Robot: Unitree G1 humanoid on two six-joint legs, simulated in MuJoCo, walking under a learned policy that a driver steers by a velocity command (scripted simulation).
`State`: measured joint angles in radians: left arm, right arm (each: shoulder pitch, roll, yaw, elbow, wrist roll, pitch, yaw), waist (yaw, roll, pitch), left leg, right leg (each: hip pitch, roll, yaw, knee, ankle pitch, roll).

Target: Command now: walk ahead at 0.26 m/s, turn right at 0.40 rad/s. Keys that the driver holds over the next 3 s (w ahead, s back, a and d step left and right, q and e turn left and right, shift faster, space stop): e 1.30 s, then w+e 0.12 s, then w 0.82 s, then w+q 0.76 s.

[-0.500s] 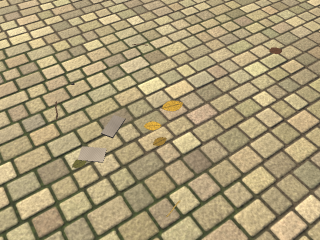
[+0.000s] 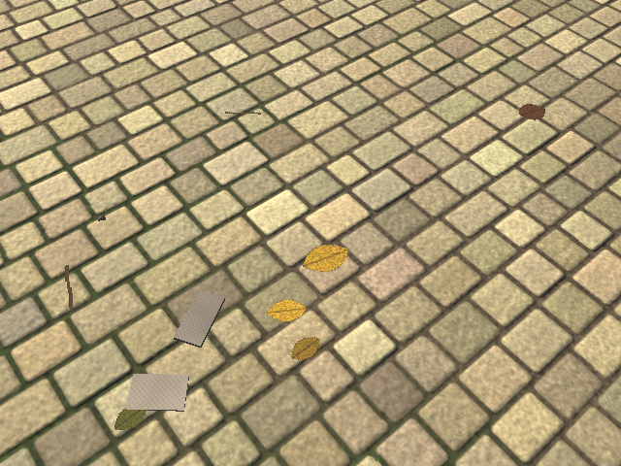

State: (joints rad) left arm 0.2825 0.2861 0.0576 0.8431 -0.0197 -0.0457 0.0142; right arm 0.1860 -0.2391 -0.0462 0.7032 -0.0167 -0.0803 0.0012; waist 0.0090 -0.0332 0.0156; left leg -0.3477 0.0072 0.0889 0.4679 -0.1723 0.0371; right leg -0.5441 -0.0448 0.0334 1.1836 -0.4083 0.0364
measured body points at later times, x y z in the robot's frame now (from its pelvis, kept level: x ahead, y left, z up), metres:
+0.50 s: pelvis +0.11 -0.04 +0.00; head +0.16 -0.07 +0.44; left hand +0.34 +0.18 -0.09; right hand +0.21 -0.35 -0.11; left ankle +0.16 +0.11 -0.67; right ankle +0.17 -0.14 -0.74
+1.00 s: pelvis +0.13 -0.01 +0.00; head +0.16 -0.01 +0.45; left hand +0.42 +0.13 -0.10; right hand +0.09 -0.32 -0.09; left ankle +0.21 +0.09 -0.74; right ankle +0.05 -0.12 -0.69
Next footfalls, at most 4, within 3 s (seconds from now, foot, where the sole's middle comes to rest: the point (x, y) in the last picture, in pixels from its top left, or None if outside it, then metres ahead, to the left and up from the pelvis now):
0.28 right None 0.21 -0.15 -0.77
0.70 left None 0.24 0.07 -0.77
1.10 right None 0.07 -0.14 -0.77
1.56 left None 0.25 -0.01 -0.77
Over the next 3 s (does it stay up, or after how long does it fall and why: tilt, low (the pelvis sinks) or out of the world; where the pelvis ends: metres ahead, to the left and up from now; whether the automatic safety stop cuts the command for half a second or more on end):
stays up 0.56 -0.64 0.00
